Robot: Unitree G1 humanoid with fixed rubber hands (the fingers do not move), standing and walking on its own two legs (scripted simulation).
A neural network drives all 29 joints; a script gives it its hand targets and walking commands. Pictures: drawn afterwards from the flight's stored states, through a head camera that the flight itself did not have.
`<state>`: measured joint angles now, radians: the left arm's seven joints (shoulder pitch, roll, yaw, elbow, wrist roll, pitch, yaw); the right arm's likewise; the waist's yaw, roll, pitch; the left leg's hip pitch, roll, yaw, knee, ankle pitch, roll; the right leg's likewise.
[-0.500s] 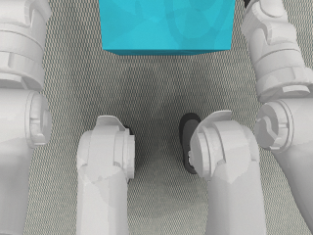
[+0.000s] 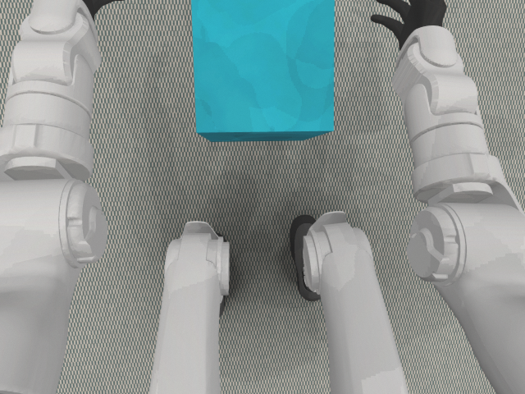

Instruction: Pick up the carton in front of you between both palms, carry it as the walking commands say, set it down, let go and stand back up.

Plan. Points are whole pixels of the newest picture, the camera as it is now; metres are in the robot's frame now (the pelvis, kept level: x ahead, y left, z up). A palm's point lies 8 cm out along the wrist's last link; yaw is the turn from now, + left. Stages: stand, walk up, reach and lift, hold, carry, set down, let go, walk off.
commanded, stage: set down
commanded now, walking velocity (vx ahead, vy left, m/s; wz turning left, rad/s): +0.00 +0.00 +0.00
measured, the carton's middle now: (259, 83) +0.54 -0.01 -0.35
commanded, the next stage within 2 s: let go in 0.50 s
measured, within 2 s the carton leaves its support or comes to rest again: neither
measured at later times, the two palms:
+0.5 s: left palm out of the picture +0.57 +0.21 +0.04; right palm out of the picture +0.54 -0.19 +0.04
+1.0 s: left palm out of the picture +0.44 +0.22 +0.14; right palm out of the picture +0.42 -0.22 +0.15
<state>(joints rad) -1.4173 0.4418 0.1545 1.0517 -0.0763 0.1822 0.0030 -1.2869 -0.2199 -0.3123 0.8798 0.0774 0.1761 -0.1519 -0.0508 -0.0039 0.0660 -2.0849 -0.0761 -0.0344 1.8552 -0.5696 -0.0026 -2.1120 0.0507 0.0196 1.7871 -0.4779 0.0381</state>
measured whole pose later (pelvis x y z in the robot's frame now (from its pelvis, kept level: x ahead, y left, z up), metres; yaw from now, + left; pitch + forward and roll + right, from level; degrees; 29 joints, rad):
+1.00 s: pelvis +0.08 -0.01 +0.25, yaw +2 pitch +33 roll +0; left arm -0.47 0.22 0.21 0.66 0.06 0.07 -0.03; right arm -0.39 -0.17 -0.18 0.57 -0.05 0.08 0.04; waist -0.04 -0.01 -0.09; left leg -1.05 -0.05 -0.07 0.79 -0.32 -0.01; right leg -1.09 0.03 0.04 0.78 -0.26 0.00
